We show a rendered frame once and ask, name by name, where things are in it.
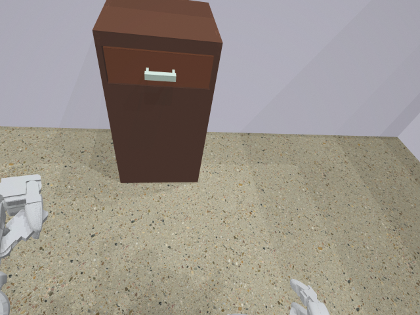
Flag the drawer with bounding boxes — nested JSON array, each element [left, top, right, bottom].
[[103, 46, 214, 89]]

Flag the cabinet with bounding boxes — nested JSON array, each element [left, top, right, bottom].
[[93, 0, 223, 183]]

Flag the robot left hand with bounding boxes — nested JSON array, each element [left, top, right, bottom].
[[0, 174, 48, 265]]

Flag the robot right hand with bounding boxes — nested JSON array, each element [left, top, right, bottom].
[[289, 279, 330, 315]]

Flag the handle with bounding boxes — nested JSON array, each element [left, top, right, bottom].
[[144, 68, 176, 82]]

